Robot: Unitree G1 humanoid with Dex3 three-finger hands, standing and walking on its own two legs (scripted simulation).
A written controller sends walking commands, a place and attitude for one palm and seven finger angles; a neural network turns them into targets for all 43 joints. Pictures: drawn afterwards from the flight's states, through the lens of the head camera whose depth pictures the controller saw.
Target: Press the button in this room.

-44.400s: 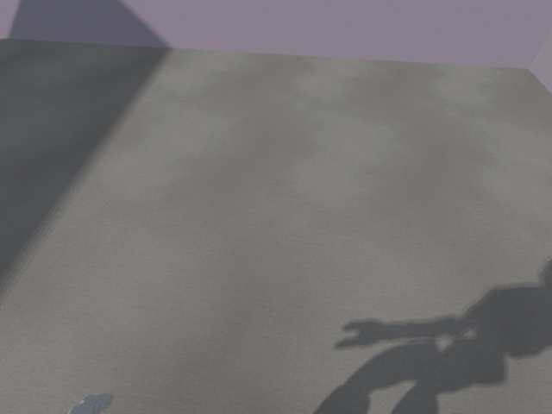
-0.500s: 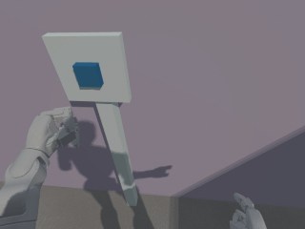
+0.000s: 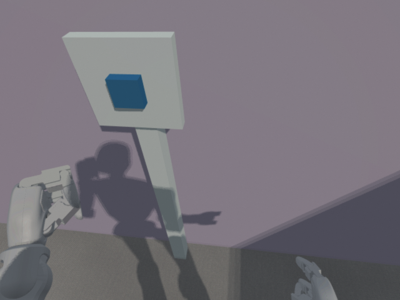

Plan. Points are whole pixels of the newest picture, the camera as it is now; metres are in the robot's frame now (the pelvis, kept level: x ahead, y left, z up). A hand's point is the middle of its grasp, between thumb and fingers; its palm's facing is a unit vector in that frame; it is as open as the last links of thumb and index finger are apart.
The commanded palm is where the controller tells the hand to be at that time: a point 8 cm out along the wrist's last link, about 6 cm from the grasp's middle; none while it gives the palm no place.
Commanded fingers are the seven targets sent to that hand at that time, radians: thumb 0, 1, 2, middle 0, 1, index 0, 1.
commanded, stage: draw the hand back to the body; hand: left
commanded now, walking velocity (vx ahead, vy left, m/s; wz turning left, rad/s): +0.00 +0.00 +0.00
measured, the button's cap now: (127, 90) +0.46 +0.21 +0.22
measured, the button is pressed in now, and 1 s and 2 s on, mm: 0 0 0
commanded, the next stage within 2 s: step back with the hand held close in 0.54 s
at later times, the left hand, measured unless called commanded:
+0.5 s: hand (55, 218) +0.19 +0.25 +0.16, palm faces +0.42 -0.84 -0.35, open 3.1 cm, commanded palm +0.13 +0.29 +0.17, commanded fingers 0.00 0.90 0.90 -1.30 -1.50 -1.30 -1.50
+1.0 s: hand (61, 235) +0.17 +0.24 +0.13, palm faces +0.25 -0.85 -0.46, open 3.1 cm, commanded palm +0.11 +0.29 +0.17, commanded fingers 0.00 0.90 0.90 -1.30 -1.50 -1.30 -1.50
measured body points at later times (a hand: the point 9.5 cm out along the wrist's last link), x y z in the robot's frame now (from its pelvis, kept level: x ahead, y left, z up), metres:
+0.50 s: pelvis +0.01 +0.01 +0.00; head -0.01 -0.01 +0.45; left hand +0.16 +0.29 +0.18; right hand +0.21 -0.20 -0.08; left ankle +0.02 +0.11 -0.74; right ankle -0.03 -0.10 -0.74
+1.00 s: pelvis -0.02 +0.01 -0.01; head +0.00 +0.01 +0.44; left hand +0.15 +0.28 +0.16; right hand +0.16 -0.23 -0.09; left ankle +0.02 +0.11 -0.74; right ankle -0.03 -0.10 -0.74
